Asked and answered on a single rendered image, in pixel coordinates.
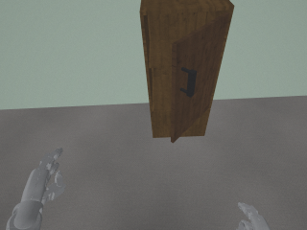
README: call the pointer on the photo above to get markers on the robot right hand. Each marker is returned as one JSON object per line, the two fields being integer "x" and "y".
{"x": 257, "y": 222}

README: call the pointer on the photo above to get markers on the handle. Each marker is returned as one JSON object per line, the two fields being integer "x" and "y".
{"x": 191, "y": 82}

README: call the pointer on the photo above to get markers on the robot left hand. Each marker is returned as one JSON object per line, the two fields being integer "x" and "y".
{"x": 39, "y": 178}

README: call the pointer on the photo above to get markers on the left robot forearm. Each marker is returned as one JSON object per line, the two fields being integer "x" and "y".
{"x": 26, "y": 215}

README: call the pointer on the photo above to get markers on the cupboard door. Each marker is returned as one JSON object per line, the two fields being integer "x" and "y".
{"x": 201, "y": 51}

